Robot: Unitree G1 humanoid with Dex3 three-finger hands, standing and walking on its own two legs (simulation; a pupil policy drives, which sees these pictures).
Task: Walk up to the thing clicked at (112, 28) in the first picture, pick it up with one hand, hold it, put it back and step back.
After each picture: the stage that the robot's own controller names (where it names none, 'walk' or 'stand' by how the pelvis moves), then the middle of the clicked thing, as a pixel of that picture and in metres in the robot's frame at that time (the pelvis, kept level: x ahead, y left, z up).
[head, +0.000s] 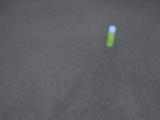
stand; (111, 36) +1.51 -0.30 -0.65
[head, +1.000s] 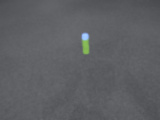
walk; (85, 44) +1.40 +0.08 -0.62
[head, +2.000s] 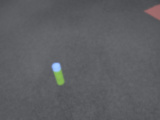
walk; (58, 74) +0.90 +0.31 -0.65
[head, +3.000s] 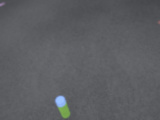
walk; (63, 107) +0.58 +0.26 -0.65
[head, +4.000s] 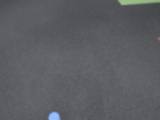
stand; out of the picture +0.46 +0.21 -0.64
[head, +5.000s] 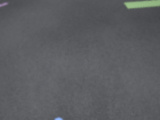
stand; out of the picture +0.44 +0.19 -0.65
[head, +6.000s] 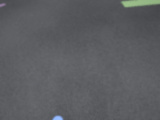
stand; out of the picture +0.45 +0.20 -0.66
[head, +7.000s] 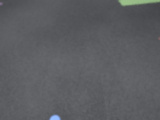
stand; out of the picture +0.45 +0.22 -0.66
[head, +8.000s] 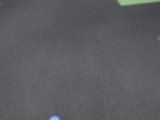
stand; out of the picture +0.44 +0.23 -0.66
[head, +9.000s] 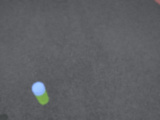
go down; (41, 94) +0.48 +0.23 -0.54
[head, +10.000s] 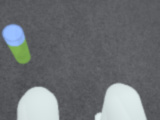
go down; (19, 47) +0.52 +0.27 -0.25
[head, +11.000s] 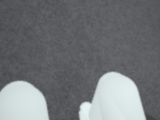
close in; out of the picture +0.50 +0.29 -0.19
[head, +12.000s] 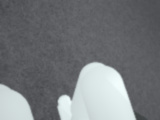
close; out of the picture +0.49 +0.32 -0.16
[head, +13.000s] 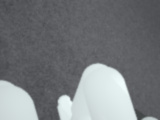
lift; out of the picture +0.44 +0.31 -0.16
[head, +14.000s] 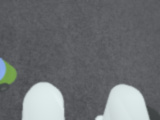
lift; out of the picture +0.33 +0.29 -0.05
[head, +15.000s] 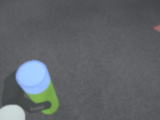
hold; (42, 92) +0.31 +0.15 +0.07
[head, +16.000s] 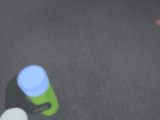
hold; (42, 94) +0.31 +0.15 +0.02
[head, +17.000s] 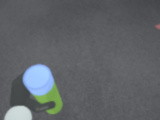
hold; (47, 93) +0.31 +0.14 +0.03
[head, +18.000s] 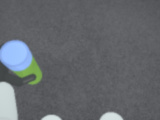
crouch; (25, 67) +0.41 +0.19 -0.04
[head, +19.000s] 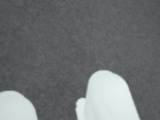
lower; out of the picture +0.52 +0.28 -0.08
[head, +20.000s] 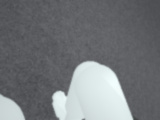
lower; out of the picture +0.48 +0.30 -0.17
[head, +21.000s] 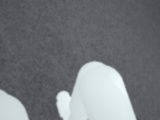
lower; out of the picture +0.47 +0.30 -0.17
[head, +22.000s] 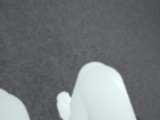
lower; out of the picture +0.46 +0.30 -0.17
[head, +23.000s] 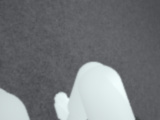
lower; out of the picture +0.46 +0.31 -0.17
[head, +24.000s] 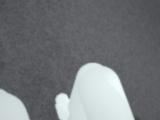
open; out of the picture +0.47 +0.29 -0.17
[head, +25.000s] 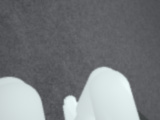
stand; out of the picture +0.48 +0.27 -0.18
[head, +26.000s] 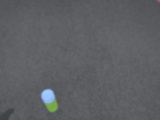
stand; (50, 101) +0.45 +0.19 -0.52
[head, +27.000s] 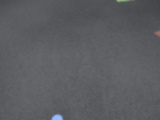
stand; out of the picture +0.44 +0.18 -0.60
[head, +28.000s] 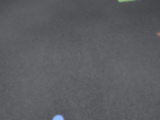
stand; out of the picture +0.44 +0.18 -0.60
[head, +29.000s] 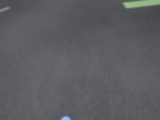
stand; out of the picture +0.46 +0.17 -0.65
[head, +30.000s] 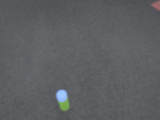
walk; (63, 101) +0.50 +0.15 -0.63
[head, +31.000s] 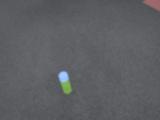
walk; (65, 83) +0.72 +0.22 -0.64
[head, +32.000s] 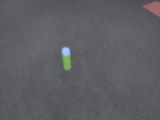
stand; (66, 59) +1.05 +0.18 -0.63
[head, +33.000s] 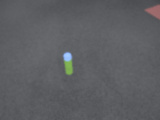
stand; (68, 64) +1.03 +0.19 -0.65
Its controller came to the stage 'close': yes
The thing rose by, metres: 0.68
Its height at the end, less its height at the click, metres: +0.00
